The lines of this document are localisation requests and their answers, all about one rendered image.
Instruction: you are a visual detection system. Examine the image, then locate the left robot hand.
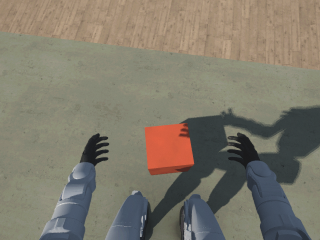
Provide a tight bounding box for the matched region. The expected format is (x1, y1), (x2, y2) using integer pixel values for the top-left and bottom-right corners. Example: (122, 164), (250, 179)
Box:
(80, 133), (109, 166)

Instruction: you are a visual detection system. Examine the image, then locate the right robot shin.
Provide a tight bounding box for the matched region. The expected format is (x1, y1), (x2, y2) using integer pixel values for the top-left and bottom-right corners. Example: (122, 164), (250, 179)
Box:
(184, 194), (201, 240)

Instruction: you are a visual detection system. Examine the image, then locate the left robot forearm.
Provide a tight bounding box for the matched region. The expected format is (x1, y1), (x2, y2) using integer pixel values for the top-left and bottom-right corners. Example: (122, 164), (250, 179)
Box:
(39, 162), (96, 240)

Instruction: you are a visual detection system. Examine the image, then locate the robot right foot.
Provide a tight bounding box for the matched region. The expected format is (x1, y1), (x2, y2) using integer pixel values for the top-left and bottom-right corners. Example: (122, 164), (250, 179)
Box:
(179, 206), (189, 240)

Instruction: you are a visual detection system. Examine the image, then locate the carton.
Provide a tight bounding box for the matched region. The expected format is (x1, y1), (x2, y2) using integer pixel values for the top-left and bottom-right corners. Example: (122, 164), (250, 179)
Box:
(144, 123), (194, 176)

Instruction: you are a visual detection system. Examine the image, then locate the right robot hand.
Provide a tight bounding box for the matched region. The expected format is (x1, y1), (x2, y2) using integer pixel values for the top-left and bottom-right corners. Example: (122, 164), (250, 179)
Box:
(226, 132), (260, 169)

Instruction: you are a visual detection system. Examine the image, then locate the right robot forearm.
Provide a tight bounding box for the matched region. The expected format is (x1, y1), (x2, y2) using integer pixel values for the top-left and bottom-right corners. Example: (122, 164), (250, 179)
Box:
(245, 160), (312, 240)

